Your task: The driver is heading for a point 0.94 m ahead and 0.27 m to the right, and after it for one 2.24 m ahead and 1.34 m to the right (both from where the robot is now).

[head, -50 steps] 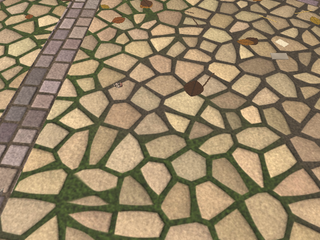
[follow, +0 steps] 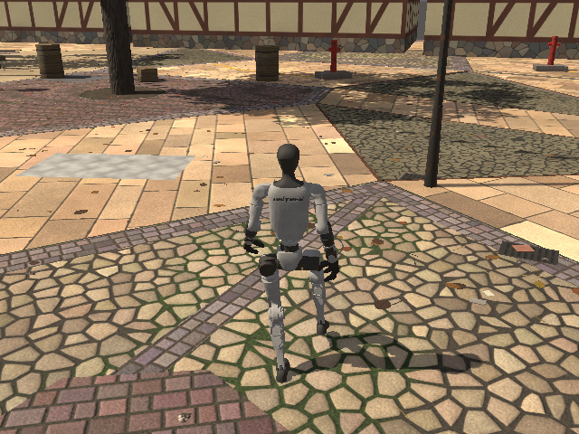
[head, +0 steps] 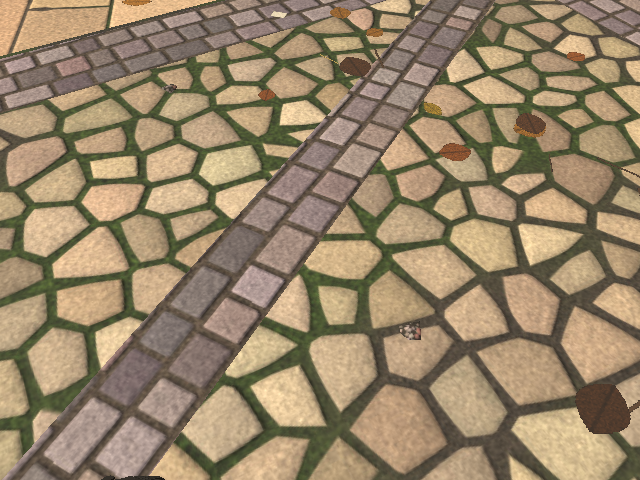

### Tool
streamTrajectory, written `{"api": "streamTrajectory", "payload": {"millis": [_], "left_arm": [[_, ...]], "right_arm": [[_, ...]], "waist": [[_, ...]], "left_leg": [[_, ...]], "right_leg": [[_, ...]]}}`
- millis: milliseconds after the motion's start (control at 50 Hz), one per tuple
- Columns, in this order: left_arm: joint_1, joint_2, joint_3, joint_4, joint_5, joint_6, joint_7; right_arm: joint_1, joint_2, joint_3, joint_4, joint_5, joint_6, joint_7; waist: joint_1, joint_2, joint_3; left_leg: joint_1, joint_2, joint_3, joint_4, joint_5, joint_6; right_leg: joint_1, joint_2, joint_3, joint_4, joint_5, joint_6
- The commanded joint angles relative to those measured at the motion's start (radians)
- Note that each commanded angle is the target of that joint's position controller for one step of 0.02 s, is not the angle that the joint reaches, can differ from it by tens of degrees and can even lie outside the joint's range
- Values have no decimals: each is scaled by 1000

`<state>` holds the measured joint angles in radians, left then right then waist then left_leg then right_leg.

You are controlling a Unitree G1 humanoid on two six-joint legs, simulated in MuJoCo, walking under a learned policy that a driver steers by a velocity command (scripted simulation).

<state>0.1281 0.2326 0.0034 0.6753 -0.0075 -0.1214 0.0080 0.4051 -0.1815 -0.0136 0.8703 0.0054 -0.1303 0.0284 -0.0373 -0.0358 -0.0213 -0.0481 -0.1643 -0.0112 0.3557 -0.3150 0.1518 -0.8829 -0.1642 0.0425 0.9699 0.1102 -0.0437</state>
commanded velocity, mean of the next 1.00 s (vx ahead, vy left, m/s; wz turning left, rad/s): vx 1.00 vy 0.00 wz -0.75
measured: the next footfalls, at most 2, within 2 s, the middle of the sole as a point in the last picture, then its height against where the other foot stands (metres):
right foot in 0.18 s outside the picture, level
left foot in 0.60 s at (327, 361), level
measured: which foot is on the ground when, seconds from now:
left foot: down 0.00-0.20, up 0.22-0.58, down 0.60-1.00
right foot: up 0.00-0.16, down 0.18-0.60, up 0.62-1.00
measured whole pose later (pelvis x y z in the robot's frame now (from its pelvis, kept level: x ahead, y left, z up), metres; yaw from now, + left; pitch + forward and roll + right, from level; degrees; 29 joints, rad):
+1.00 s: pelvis +0.83 -0.24 -0.02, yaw -48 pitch +1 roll +3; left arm 0.00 0.26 0.02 0.53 -0.03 -0.06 -0.07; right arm 0.52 -0.29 -0.05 0.89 0.00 -0.11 0.00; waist -0.13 -0.03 0.02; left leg 0.23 0.01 0.18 0.20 -0.44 -0.05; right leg -0.80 -0.07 0.00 0.82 -0.01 -0.11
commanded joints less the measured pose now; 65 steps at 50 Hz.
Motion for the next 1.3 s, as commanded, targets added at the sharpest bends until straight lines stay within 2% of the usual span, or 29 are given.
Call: {"api": "streamTrajectory", "payload": {"millis": [20, 100, 160, 180, 200, 220, 240, 280, 300, 360, 420, 540, 580, 600, 620, 640, 660, 700, 780, 940, 1000, 1060, 1080, 1100, 1120, 1140, 1180, 1240, 1300], "left_arm": [[-163, 42, 6, -81, -22, -19, -19], [-179, 77, 27, -104, -43, -35, -71], [90, 168, 68, -61, -52, -8, -80], [394, 226, 94, 24, -46, 9, -69], [600, 256, 97, 98, -28, 28, -53], [510, 248, 86, 92, 6, 19, -54], [459, 154, 78, 49, 22, 25, -38], [326, 129, 69, 9, 22, 18, -38], [252, 143, 70, -15, 14, 11, -42], [159, 125, 67, -31, -7, 16, -35], [188, 143, 73, -7, -29, 15, -10], [288, 141, 86, 46, -50, 34, -2], [242, 147, 87, 31, -30, 48, -2], [189, 107, 69, -8, 5, 53, -11], [332, -20, 32, -44, -17, 42, -18], [366, 37, 17, -59, -72, 38, -12], [266, 112, 35, -49, -70, 49, -5], [30, 126, 43, -98, 3, 48, -12], [67, 62, 38, -145, -52, 92, -35], [-172, 53, 16, -206, -21, 53, -71], [-238, 88, 33, -233, -25, 38, -86], [160, 212, 105, -158, -25, 55, -62], [368, 269, 127, -92, -21, 68, -41], [336, 355, 126, -93, 7, 47, -45], [406, 229, 110, -67, 18, 37, -41], [363, 191, 95, -42, 21, 28, -41], [223, 123, 79, -14, 25, 6, -51], [143, 23, 63, 21, 18, -13, -60], [140, 71, 75, 54, 21, -24, -46]], "right_arm": [[63, -158, -28, -29, 0, -32, -30], [48, -198, -29, -23, -28, -4, -48], [-57, -266, -51, -66, -69, 32, -77], [-176, -301, -61, -108, -75, 41, -77], [-268, -245, -44, -154, -80, 25, -69], [-94, -43, 12, -208, -18, -15, -27], [-147, -128, 14, -246, 29, -63, 3], [-227, -162, 10, -283, 7, -81, 15], [-210, -152, 10, -271, -25, -72, 7], [-183, -178, -4, -281, -26, -26, -24], [-364, -134, 12, -356, -54, -22, -44], [-480, -200, -39, -416, 33, -31, -49], [-289, -262, -80, -379, 40, -48, -47], [-31, -290, -92, -341, 35, -42, -52], [105, -362, -105, -308, -8, -31, -48], [93, -335, -106, -289, 0, -27, -33], [27, -234, -90, -314, 0, -13, -43], [29, -224, -86, -263, -17, 9, -40], [-95, -132, -57, -189, 0, 4, -20], [4, -258, -69, -82, -4, -6, -27], [50, -310, -67, -45, 0, 15, -31], [27, -354, -64, -19, -2, 46, -48], [27, -294, -43, -47, -13, 41, -55], [201, -101, 13, -81, 16, 7, -36], [70, -249, -25, -80, 68, -25, -32], [-62, -240, -32, -131, 99, -27, -33], [-127, -180, -27, -134, 50, -6, -42], [-10, -134, -37, -86, 55, 68, -24], [-103, -110, -31, -123, 46, 89, -21]], "waist": [[-75, 46, 116], [-43, 108, 77], [142, 212, -81], [288, 199, -180], [375, -47, -202], [151, -427, -261], [190, -264, -288], [69, 125, -71], [20, 192, -16], [-53, 139, 102], [19, 59, 132], [102, -94, 46], [-20, -99, -86], [-139, -89, -277], [-73, 302, -458], [-64, 515, -454], [-102, 346, -260], [-128, 22, -22], [15, 127, 72], [-18, 17, 186], [-3, 90, 160], [263, 217, -82], [321, 142, -205], [146, -222, -418], [238, -110, -459], [215, -79, -225], [103, 78, -20], [7, -3, 25], [9, -20, 130]], "left_leg": [[-157, 217, -31, -209, 446, -53], [142, 278, 43, -110, 935, -131], [198, 335, 65, 259, 1574, -153], [54, 332, 72, 584, 1591, -156], [-287, 190, 93, 1106, 842, -153], [-832, 40, -82, 1421, -258, -197], [-948, 81, -189, 1367, -157, -111], [-865, 157, -164, 1153, 5, -48], [-791, 187, -168, 1068, 30, -60], [-643, 243, -114, 859, 71, -132], [-419, 204, -27, 493, 340, -182], [-303, 130, -97, 85, 373, -203], [-114, 147, -90, 77, 281, -150], [212, 274, -167, 195, 163, -92], [621, 544, -695, 91, -209, 77], [639, 639, -1013, -26, -585, 116], [511, 577, -853, -44, -569, 65], [206, 466, -470, -41, -43, -15], [-29, 425, -247, -130, 99, -9], [-67, 397, 64, -273, 373, -24], [98, 421, 135, -182, 935, -31], [55, 446, 154, 326, 1429, -48], [-260, 375, 119, 701, 898, -73], [-608, 156, -34, 1105, -137, -97], [-679, 178, -201, 1178, -104, -62], [-752, 208, -166, 1160, -62, -66], [-691, 300, -143, 1027, 50, -74], [-593, 355, -143, 995, 118, -81], [-690, 355, -141, 911, 232, -106]], "right_leg": [[178, 78, -80, -260, 211, -29], [186, 182, -147, -415, 140, -78], [438, 256, -203, -308, -110, -111], [731, 218, -122, -315, -121, -158], [1039, 148, -4, -288, -134, -207], [1364, -41, 573, -408, -543, -408], [1366, -95, 842, -678, -896, -404], [991, -66, 741, -760, -753, -321], [818, -12, 677, -775, -680, -321], [472, 126, 434, -798, -463, -295], [273, 227, 268, -770, -245, -244], [634, 183, 432, -602, -281, -158], [728, 187, 404, -340, 16, -107], [598, 196, 344, -56, 7, -76], [217, 320, 222, 306, -559, -27], [7, 216, 169, 500, -625, -30], [-81, 158, 136, 557, -530, -25], [-20, 98, 68, 476, -459, -30], [14, 2, 73, 441, -427, -28], [133, 78, -35, -101, -40, -51], [243, 177, -149, -243, -154, -91], [782, 243, -149, -365, -186, -179], [1195, 97, 80, -319, -233, -193], [1479, -222, 711, -501, -625, -347], [1416, -207, 812, -655, -775, -298], [1245, -182, 632, -671, -668, -253], [906, -106, 372, -706, -442, -181], [715, -50, 122, -766, -284, -133], [644, -40, -52, -829, -108, -92]]}}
